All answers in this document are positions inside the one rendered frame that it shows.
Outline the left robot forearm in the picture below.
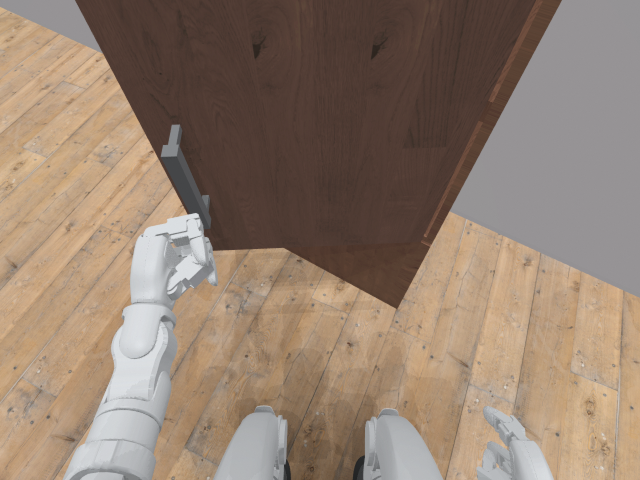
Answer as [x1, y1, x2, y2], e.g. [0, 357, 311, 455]
[63, 302, 178, 480]

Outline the handle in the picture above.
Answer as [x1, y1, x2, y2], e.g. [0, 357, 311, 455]
[161, 125, 211, 229]

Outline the robot right hand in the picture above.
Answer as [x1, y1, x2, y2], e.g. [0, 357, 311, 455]
[477, 406, 554, 480]

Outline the robot right shin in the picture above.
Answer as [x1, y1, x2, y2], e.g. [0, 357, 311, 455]
[363, 408, 399, 480]

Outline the robot left hand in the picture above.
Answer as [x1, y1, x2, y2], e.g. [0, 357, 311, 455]
[130, 213, 218, 311]

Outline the right robot thigh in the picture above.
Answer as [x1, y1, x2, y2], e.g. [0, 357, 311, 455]
[365, 415, 443, 480]

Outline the cupboard door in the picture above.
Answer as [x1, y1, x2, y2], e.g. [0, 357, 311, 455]
[75, 0, 536, 251]

